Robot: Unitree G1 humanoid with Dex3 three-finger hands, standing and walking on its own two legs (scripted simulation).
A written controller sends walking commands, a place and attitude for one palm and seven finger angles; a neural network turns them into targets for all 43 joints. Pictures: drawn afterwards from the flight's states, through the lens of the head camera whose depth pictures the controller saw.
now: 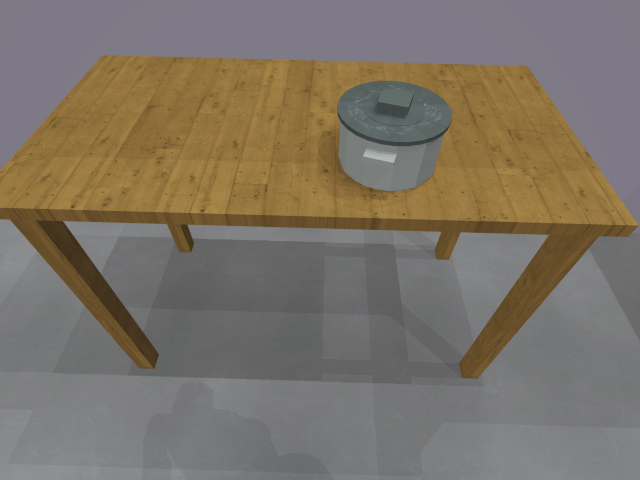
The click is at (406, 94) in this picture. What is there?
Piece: lid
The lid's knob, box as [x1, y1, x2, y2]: [376, 87, 413, 114]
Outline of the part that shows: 384,87 378,99 376,108 406,114 412,99 413,92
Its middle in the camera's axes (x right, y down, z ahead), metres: +0.13 -0.24 +0.67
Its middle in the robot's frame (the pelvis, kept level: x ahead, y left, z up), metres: +0.69 -0.09 +0.12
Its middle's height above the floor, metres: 0.90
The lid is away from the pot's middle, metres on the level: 0.00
